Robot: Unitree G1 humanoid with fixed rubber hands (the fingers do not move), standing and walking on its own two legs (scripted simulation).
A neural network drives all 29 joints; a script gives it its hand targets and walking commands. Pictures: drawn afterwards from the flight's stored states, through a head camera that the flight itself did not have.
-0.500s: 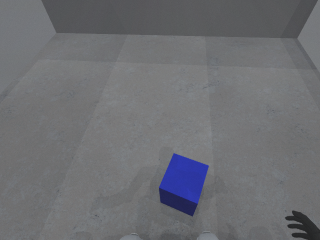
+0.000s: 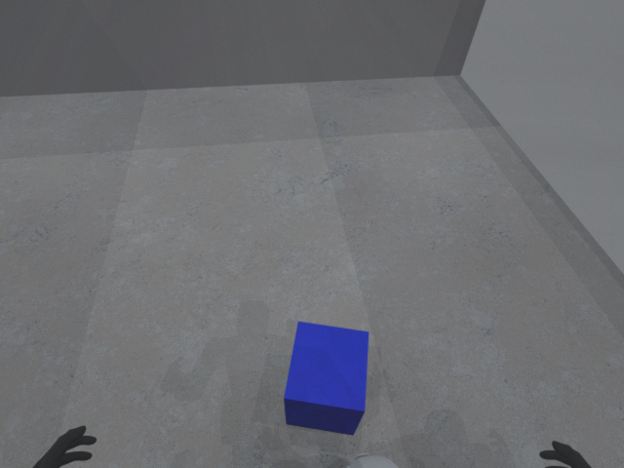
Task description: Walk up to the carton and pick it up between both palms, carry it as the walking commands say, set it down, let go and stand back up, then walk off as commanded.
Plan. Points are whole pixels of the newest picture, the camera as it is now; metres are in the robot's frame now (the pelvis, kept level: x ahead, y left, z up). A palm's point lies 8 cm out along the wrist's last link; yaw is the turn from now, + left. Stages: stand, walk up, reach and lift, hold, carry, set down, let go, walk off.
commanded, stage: walk up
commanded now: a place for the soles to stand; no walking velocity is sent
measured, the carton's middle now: (326, 379) +0.45 -0.05 -0.62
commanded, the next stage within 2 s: none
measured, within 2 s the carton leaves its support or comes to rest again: neither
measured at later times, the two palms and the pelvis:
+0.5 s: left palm (74, 461) +0.16 +0.30 -0.07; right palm out of the picture +0.09 -0.35 -0.08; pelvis +0.00 -0.01 +0.01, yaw -7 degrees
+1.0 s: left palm (51, 459) +0.16 +0.32 -0.06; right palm out of the picture +0.07 -0.34 -0.08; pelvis +0.02 +0.00 +0.02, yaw -10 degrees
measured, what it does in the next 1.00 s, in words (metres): steps on the spot: right foot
